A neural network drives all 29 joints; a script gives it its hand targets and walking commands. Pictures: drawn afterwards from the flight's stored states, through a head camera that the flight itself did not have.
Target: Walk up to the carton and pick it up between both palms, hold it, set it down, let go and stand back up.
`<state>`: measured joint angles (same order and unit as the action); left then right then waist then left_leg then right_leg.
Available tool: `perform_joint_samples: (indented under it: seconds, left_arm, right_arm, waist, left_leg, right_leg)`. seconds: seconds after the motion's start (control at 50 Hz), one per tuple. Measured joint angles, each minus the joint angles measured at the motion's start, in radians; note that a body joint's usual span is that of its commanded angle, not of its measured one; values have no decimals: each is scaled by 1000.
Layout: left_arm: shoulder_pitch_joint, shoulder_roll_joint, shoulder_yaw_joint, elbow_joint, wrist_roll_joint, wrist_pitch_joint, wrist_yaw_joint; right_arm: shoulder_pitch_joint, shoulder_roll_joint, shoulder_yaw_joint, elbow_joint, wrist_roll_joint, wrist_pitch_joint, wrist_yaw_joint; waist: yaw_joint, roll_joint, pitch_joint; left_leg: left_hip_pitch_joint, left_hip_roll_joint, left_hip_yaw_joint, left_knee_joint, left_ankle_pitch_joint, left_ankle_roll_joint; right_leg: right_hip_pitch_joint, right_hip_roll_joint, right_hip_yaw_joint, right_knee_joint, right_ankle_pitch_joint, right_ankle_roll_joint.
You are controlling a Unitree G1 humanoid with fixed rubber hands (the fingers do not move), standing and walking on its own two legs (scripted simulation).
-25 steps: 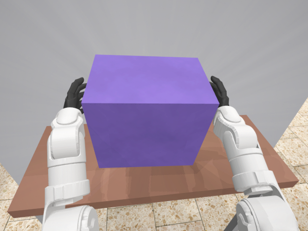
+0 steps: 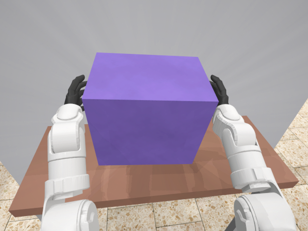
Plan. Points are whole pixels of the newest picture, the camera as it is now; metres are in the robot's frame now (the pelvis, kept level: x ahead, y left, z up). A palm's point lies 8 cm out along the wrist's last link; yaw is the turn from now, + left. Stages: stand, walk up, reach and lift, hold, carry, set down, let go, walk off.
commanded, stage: hold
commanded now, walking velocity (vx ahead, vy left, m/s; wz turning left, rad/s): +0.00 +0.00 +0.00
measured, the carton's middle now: (147, 111) +0.39 +0.01 +0.16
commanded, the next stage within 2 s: none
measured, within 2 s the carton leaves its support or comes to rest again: neither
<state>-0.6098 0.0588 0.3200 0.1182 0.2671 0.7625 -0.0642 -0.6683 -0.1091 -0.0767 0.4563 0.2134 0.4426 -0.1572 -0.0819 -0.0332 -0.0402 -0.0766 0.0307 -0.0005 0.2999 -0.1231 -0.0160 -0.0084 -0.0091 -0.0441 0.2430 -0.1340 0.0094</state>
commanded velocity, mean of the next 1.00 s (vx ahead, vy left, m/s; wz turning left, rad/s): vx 0.00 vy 0.00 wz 0.00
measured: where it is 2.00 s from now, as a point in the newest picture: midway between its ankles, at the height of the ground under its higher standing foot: outside the picture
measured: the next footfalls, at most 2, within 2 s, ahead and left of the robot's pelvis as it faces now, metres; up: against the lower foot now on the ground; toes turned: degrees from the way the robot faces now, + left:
none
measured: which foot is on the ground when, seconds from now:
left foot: down 0.00-1.00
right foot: down 0.00-1.00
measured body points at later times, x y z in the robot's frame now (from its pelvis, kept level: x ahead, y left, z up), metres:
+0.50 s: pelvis +0.00 +0.00 +0.00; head -0.05 +0.02 +0.45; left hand +0.37 +0.19 +0.20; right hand +0.37 -0.17 +0.20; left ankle +0.03 +0.13 -0.75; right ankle +0.01 -0.12 -0.75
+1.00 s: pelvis +0.00 +0.00 +0.00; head -0.05 +0.02 +0.45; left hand +0.37 +0.19 +0.20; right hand +0.37 -0.17 +0.20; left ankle +0.03 +0.13 -0.75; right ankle +0.01 -0.12 -0.75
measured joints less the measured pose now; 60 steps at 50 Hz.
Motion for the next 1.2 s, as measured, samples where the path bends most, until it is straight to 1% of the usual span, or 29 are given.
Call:
perform_joint_samples:
  seconds: [0.28,0.64,0.8,1.2]
  left_arm:
    - [30,-5,-4,-43,-2,8,1]
    - [-3,2,4,8,-1,0,-1]
    - [15,-1,2,-20,0,3,-3]
    - [24,-3,-3,-39,0,13,-3]
  right_arm:
    - [12,-4,15,-25,15,5,-4]
    - [-7,4,-4,7,-7,1,1]
    - [1,0,8,-9,7,1,-4]
    - [11,0,8,-25,8,5,-3]
  waist:
    - [0,-3,7]
    - [4,0,3]
    - [-1,-5,5]
    - [1,-4,10]
  left_leg:
    - [4,2,-2,6,-4,-2]
    - [-1,1,-2,-3,4,0]
    - [4,1,-3,3,-2,-2]
    - [4,2,-3,1,-1,-3]
  right_leg:
    - [8,2,-1,0,-1,-1]
    - [-2,1,-1,2,1,-2]
    - [6,1,-2,0,-2,-1]
    - [5,2,-1,1,-2,-2]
